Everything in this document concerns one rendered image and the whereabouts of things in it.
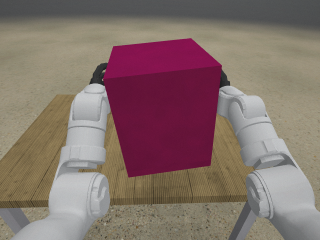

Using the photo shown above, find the table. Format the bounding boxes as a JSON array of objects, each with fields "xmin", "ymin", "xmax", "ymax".
[{"xmin": 0, "ymin": 94, "xmax": 270, "ymax": 240}]

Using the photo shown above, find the robot left upper arm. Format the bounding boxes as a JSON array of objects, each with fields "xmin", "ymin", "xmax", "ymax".
[{"xmin": 10, "ymin": 172, "xmax": 110, "ymax": 240}]

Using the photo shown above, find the left robot forearm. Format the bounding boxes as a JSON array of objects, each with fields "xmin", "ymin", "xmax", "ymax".
[{"xmin": 48, "ymin": 83, "xmax": 110, "ymax": 212}]

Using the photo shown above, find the left robot hand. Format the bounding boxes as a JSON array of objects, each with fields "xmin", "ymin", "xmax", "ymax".
[{"xmin": 89, "ymin": 62, "xmax": 108, "ymax": 86}]

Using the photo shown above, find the carton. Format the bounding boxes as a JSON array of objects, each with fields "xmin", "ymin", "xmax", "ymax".
[{"xmin": 103, "ymin": 38, "xmax": 222, "ymax": 178}]

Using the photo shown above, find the robot right upper arm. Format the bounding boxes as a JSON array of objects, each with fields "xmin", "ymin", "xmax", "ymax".
[{"xmin": 245, "ymin": 164, "xmax": 320, "ymax": 240}]

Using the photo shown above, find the right robot forearm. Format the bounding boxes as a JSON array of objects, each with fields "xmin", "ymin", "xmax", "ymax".
[{"xmin": 216, "ymin": 85, "xmax": 315, "ymax": 205}]

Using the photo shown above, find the right robot hand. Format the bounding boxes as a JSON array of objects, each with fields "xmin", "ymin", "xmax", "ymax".
[{"xmin": 219, "ymin": 69, "xmax": 230, "ymax": 88}]

